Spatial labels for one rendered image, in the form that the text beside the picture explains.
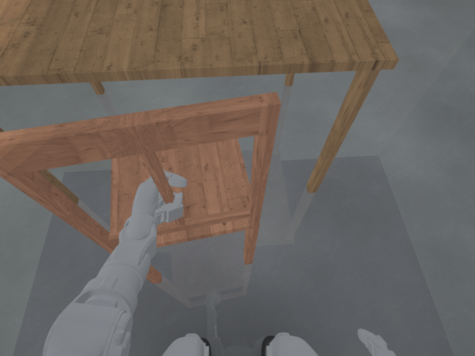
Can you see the robot left forearm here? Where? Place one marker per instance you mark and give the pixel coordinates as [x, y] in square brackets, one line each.
[124, 272]

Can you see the robot right hand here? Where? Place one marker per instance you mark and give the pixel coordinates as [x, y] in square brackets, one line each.
[375, 344]

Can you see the chair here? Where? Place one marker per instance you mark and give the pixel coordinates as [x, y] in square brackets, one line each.
[198, 142]

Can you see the left robot upper arm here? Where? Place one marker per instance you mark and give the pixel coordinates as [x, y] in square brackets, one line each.
[91, 330]

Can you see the robot right thigh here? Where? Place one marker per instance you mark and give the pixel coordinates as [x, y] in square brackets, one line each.
[289, 346]

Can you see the right robot shin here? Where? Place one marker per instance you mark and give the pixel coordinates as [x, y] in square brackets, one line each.
[281, 334]

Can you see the table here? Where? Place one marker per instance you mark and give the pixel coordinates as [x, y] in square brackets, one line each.
[72, 41]

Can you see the robot left hand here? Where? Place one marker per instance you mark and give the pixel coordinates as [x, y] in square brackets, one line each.
[148, 200]

